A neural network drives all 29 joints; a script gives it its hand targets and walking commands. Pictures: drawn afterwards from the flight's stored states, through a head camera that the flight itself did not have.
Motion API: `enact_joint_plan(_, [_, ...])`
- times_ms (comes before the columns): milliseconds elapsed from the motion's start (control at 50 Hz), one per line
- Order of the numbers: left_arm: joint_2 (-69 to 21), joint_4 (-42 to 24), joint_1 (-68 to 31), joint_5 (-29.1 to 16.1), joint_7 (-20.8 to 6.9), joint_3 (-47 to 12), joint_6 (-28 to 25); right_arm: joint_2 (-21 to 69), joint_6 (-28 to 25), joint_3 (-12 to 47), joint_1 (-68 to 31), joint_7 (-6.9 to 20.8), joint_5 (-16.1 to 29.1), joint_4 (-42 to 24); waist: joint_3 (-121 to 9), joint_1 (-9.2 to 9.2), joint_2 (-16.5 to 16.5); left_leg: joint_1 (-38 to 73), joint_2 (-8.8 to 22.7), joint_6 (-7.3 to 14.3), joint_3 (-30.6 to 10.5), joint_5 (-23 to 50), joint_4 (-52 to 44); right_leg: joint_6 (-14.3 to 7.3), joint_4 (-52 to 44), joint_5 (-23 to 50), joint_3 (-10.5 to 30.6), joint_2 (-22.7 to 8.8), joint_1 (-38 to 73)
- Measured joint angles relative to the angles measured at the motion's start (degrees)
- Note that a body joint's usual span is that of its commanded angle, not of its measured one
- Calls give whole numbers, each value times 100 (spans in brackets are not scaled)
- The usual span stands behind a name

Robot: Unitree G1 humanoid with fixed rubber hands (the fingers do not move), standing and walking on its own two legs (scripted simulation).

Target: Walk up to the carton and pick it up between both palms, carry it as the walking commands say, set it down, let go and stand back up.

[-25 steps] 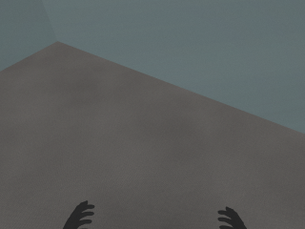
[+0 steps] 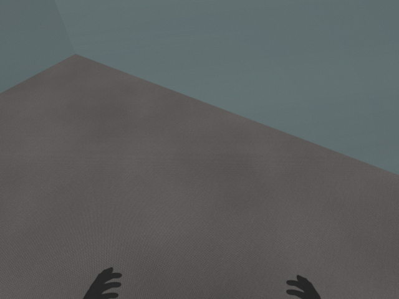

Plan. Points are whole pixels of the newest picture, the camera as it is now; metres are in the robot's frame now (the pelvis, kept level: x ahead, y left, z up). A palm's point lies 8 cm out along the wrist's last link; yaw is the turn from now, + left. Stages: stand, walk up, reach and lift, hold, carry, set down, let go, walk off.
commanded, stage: stand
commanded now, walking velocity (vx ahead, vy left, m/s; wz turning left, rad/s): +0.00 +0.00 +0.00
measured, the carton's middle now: out of the picture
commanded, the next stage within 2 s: walk up in 0.36 s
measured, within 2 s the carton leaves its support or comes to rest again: neither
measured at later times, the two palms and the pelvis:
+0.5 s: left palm out of the picture +0.10 +0.23 -0.11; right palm out of the picture +0.10 -0.23 -0.11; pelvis +0.00 +0.00 +0.00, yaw +0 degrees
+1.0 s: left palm out of the picture -0.04 +0.22 -0.09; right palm out of the picture +0.14 -0.25 -0.11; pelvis -0.03 -0.04 +0.02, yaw +17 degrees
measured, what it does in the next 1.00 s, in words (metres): lifts its left foot, turning left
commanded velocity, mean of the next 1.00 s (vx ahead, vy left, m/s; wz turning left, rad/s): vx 0.00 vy -0.01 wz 0.24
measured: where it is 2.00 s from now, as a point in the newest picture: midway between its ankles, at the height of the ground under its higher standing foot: outside the picture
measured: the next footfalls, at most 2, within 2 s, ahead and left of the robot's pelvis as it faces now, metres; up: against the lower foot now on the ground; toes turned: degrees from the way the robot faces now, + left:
left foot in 1.16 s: -0.07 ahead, +0.09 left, +0.00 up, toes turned +28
right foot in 1.60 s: +0.06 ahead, -0.12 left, +0.00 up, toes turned +34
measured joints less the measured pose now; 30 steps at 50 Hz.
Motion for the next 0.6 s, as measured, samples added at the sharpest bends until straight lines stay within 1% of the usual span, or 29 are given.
enact_joint_plan(540, [-19,315,94,-16,49,73,-17,21,-14,-83,73,-44,16,346,39,-3,-1,139,-2,-3,-12,105,-207,-1,-202,102,9,1,138])
enact_joint_plan(560, [13,355,59,-30,63,64,22,14,-27,-72,64,-86,6,363,72,-8,-1,126,4,-7,-24,114,-201,10,-89,192,-73,-17,72])
enact_joint_plan(580, [63,386,1,-37,100,69,71,-3,-44,-90,69,-96,-1,372,123,-38,15,88,14,-13,-79,125,-169,58,96,102,-155,-9,-13])
enact_joint_plan(600, [117,400,-62,-41,133,92,104,-33,-49,-116,98,-80,2,390,164,-69,37,45,22,-23,-158,143,-149,105,318,-197,-190,29,-102])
